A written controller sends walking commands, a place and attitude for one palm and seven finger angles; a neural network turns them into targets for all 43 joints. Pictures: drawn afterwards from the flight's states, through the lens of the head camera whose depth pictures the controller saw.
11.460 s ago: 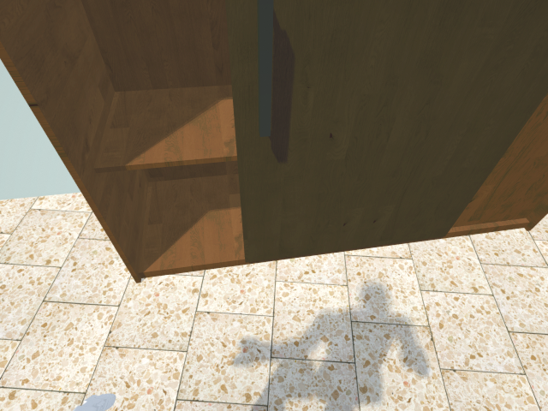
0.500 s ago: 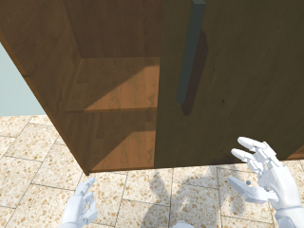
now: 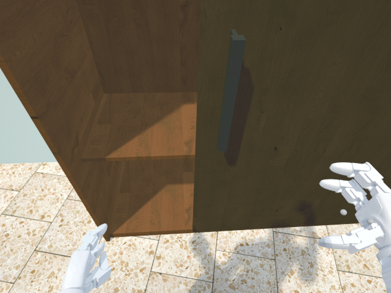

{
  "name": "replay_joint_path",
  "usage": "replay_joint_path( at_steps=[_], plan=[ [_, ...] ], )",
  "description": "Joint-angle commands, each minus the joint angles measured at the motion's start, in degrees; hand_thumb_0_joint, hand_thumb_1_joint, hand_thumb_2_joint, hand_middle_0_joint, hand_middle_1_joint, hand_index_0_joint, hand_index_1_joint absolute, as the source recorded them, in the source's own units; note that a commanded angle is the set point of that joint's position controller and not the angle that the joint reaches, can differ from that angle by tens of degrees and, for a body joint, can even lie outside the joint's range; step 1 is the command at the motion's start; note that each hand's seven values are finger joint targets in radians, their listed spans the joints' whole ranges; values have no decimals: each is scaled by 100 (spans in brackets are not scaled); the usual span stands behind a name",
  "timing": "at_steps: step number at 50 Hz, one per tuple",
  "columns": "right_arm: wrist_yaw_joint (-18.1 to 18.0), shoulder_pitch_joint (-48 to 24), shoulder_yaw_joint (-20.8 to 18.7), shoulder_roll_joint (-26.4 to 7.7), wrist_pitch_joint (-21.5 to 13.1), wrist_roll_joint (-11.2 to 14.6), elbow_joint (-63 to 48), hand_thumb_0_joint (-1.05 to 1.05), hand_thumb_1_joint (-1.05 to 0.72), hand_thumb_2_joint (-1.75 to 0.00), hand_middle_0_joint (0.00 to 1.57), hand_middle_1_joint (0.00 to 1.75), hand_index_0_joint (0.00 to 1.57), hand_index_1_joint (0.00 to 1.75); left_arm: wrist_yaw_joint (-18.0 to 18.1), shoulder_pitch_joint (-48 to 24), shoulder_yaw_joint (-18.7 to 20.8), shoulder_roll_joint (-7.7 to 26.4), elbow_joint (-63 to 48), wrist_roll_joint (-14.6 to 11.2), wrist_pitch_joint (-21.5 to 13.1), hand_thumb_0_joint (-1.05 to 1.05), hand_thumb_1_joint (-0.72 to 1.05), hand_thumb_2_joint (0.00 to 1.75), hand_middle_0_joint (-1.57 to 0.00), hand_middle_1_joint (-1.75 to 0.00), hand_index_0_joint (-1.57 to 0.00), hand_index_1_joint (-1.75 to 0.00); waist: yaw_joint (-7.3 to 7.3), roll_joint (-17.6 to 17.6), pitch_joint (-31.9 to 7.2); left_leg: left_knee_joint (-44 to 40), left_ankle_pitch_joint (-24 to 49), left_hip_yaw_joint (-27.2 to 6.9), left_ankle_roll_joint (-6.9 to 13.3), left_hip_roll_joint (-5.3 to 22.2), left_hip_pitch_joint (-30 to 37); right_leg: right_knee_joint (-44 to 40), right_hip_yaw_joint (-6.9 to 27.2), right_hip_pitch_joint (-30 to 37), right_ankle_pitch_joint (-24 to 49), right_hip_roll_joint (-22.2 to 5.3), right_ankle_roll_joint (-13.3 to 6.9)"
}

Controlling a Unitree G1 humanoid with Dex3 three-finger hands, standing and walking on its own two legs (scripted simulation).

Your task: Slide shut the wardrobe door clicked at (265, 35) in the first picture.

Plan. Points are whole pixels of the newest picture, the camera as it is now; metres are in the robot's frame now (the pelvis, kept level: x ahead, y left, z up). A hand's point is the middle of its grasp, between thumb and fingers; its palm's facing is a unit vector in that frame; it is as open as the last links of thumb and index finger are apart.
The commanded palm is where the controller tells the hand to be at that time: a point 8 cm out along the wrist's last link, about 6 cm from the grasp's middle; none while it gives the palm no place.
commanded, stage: raise the hand with hooked fingers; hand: right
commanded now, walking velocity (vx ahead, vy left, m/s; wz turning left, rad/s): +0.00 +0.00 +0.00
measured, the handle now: (226, 98) +0.54 -0.06 +0.14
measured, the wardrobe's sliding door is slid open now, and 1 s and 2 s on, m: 0.43 0.43 0.43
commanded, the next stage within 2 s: move the hooked fingers beside the handle in 0.90 s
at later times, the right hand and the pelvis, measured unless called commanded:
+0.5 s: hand (375, 169) +0.28 -0.27 +0.19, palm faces +0.00 +0.99 -0.13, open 14.0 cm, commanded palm +0.25 -0.31 +0.18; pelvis +0.01 +0.01 +0.01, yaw -1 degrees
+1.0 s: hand (354, 167) +0.29 -0.25 +0.18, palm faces -0.01 +0.99 -0.11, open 14.0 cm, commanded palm +0.27 -0.29 +0.18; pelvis +0.02 +0.03 +0.01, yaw +0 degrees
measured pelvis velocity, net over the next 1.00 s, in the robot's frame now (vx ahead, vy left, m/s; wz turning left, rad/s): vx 0.02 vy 0.03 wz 0.00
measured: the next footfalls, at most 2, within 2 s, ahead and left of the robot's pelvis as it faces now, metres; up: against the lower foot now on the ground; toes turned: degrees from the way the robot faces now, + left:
none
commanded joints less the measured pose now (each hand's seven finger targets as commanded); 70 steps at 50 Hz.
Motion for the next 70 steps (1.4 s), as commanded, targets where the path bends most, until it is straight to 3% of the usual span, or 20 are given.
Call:
replay_joint_path(
  at_steps=[1, 8, 14, 15, 18, 20, 24, 30, 32, 37, 41, 44, 51, 54, 56, 61, 62, 65, 68, 70],
  plan=[
    [120, -1401, -700, -1356, -32, 146, -963, 0, 50, -30, 30, 120, 30, 120, 41, -498, 180, 727, -849, -1, -276, 0, 90, 90, -20, -30, -20, -30, 2, -206, -619, -740, 651, -106, 67, -190, -184, -1043, 518, 1041, 509, 0, 18],
    [309, -2188, -875, -1644, 248, 169, -862, 0, 50, -30, 30, 120, 30, 120, 42, -630, 80, 688, -829, -9, -126, 0, 90, 90, -20, -30, -20, -30, 10, -522, -637, -989, 714, -137, 95, -192, 17, -1231, 526, 1335, 554, 41, 30],
    [442, -2651, -1155, -2066, 427, 166, -610, 0, 50, -30, 30, 120, 30, 120, 60, -687, 51, 717, -792, -24, -31, 0, 90, 90, -20, -30, -20, -30, -6, -281, -738, -1134, 798, -135, 89, -188, 155, -1346, 555, 1488, 652, 50, 8],
    [478, -2756, -1165, -2120, 440, 157, -675, 0, 50, -30, 30, 120, 30, 120, 64, -706, 48, 709, -806, -29, -28, 0, 90, 90, -20, -30, -20, -30, -11, -486, -832, -1135, 896, -154, 97, -176, 196, -1330, 528, 1590, 770, 68, 3],
    [518, -2962, -1244, -2282, 517, 149, -543, 0, 50, -30, 30, 120, 30, 120, 58, -687, 27, 703, -790, -39, 7, 0, 90, 90, -20, -30, -20, -30, -6, -496, -752, -1212, 886, -145, 102, -176, 238, -1386, 539, 1583, 766, 81, 13],
    [577, -3033, -1366, -2418, 597, 170, -314, 0, 50, -30, 30, 120, 30, 120, 65, -691, 32, 733, -791, -49, 21, 0, 90, 90, -20, -30, -20, -30, -30, -314, -761, -1240, 909, -146, 89, -171, 258, -1422, 540, 1588, 775, 87, -1],
    [743, -2601, -1169, -2111, 759, 237, 204, 0, 50, -30, 30, 120, 30, 120, -4, -687, 72, 777, -807, -86, 47, 0, 90, 90, -20, -30, -20, -30, -39, -40, -603, -1228, 1100, -198, 67, -128, 218, -1327, 443, 1401, 861, 121, -18],
    [647, -2766, -1475, -2419, 580, 260, -467, 0, 50, -30, 30, 120, 30, 120, -35, -690, 122, 755, -876, -62, 6, 0, 90, 90, -20, -30, -20, -30, -75, -219, -1083, -1142, 1414, -227, 51, -126, 382, -1200, 351, 1637, 1186, 152, -49],
    [543, -2728, -1553, -2496, 525, 229, -485, 0, 50, -30, 30, 120, 30, 120, -26, -660, 111, 732, -823, -41, 12, 0, 90, 90, -20, -30, -20, -30, -83, -278, -956, -1172, 1410, -240, 48, -115, 423, -1191, 318, 1567, 1209, 139, -41],
    [502, -2823, -1400, -2345, 527, 205, -303, 0, 50, -30, 30, 120, 30, 120, 31, -659, 111, 722, -791, -62, 32, 0, 90, 90, -20, -30, -20, -30, -23, -224, -719, -1254, 1221, -322, 15, -73, 338, -1217, 271, 1455, 958, 129, -49],
    [540, -2894, -1348, -2323, 523, 170, -533, 0, 50, -30, 30, 120, 30, 120, 58, -699, 119, 715, -835, -69, -5, 0, 90, 90, -20, -30, -20, -30, -22, -519, -996, -1170, 1589, -302, 20, -78, 434, -1184, 264, 1700, 1227, 156, -64],
    [570, -2700, -1446, -2327, 574, 234, -223, 0, 50, -30, 30, 120, 30, 120, 47, -681, 125, 730, -788, -65, 30, 0, 90, 90, -20, -30, -20, -30, -17, -40, -886, -1175, 1757, -326, -29, -73, 415, -1140, 252, 1551, 1244, 153, -74],
    [619, -3090, -1151, -2158, 597, 211, -240, 0, 50, -30, 30, 120, 30, 120, 63, -738, 105, 704, -823, -95, 70, 0, 90, 90, -20, -30, -20, -30, 46, -255, -870, -1163, 1596, -335, -31, -67, 268, -1128, 240, 1608, 1120, 162, -71],
    [524, -3542, -1003, -2087, 525, 190, -93, 0, 50, -30, 30, 120, 30, 120, 98, -701, 113, 712, -757, -95, 68, 0, 90, 90, -20, -30, -20, -30, 125, -76, -777, -1227, 1336, -352, -34, -85, 163, -1141, 287, 1586, 904, 156, -74],
    [480, -3531, -948, -2009, 498, 146, -157, 0, 50, -30, 30, 120, 30, 120, 107, -703, 115, 707, -768, -78, 55, 0, 90, 90, -20, -30, -20, -30, 72, -237, -1054, -1139, 1582, -332, -9, -66, 284, -1133, 290, 1731, 1131, 162, -81],
    [305, -3711, -828, -1912, 535, 46, 31, 0, 50, -30, 30, 120, 30, 120, 90, -720, 100, 678, -750, -75, 109, 0, 90, 90, -20, -30, -20, -30, 56, -195, -986, -1132, 1607, -320, 2, -50, 280, -1167, 280, 1668, 1146, 148, -69],
    [243, -3713, -904, -2002, 547, 41, 125, 0, 50, -30, 30, 120, 30, 120, 86, -680, 106, 688, -713, -60, 146, 0, 90, 90, -20, -30, -20, -30, 46, 35, -975, -1152, 1595, -331, -8, -33, 373, -1147, 268, 1551, 1129, 140, -64],
    [168, -3767, -996, -2048, 589, -8, 181, 0, 50, -30, 30, 120, 30, 120, 79, -731, 106, 687, -772, -61, 186, 0, 90, 90, -20, -30, -20, -30, -8, -69, -1101, -1091, 1768, -319, 3, -27, 436, -1167, 250, 1583, 1269, 144, -60],
    [88, -3882, -708, -1760, 595, -55, 93, 0, 50, -30, 30, 120, 30, 120, 55, -741, 107, 642, -809, -76, 215, 0, 90, 90, -20, -30, -20, -30, 28, -239, -1124, -1073, 1847, -316, 9, -34, 394, -1134, 212, 1662, 1356, 138, -62],
    [29, -4025, -744, -1796, 612, -62, 231, 0, 50, -30, 30, 120, 30, 120, 65, -691, 124, 674, -775, -68, 234, 0, 90, 90, -20, -30, -20, -30, 50, -95, -1140, -1055, 1839, -296, 13, -40, 386, -1150, 243, 1665, 1354, 125, -56]
  ],
)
